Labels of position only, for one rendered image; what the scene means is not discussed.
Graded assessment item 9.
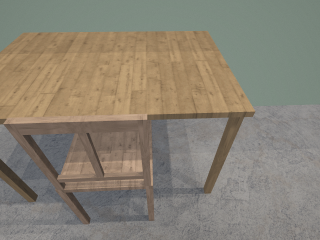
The table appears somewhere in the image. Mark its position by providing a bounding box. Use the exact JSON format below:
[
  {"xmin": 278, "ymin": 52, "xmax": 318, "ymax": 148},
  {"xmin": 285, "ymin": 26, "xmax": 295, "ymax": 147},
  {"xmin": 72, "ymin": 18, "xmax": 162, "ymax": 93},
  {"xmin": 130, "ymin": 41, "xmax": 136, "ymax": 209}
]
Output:
[{"xmin": 0, "ymin": 31, "xmax": 256, "ymax": 202}]

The chair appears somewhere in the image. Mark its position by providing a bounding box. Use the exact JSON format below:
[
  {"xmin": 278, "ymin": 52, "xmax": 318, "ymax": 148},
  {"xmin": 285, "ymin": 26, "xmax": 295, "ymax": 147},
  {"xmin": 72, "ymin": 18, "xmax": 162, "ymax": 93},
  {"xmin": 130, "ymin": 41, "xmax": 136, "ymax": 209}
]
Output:
[{"xmin": 3, "ymin": 114, "xmax": 155, "ymax": 225}]

